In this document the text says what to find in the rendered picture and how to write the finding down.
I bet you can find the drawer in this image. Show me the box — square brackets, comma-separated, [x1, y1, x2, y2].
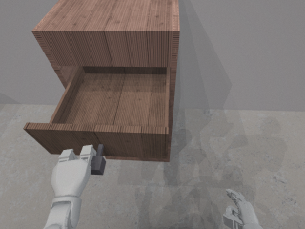
[23, 66, 170, 159]

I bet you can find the robot left hand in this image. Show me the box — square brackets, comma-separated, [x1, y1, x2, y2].
[51, 145, 97, 198]

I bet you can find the handle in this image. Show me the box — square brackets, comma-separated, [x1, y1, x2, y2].
[90, 144, 106, 176]

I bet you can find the cabinet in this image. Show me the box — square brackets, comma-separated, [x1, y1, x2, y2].
[31, 0, 180, 162]

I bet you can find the robot left forearm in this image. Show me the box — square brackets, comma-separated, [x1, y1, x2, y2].
[43, 196, 82, 229]

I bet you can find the robot right hand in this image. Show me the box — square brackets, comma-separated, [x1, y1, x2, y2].
[223, 189, 260, 229]

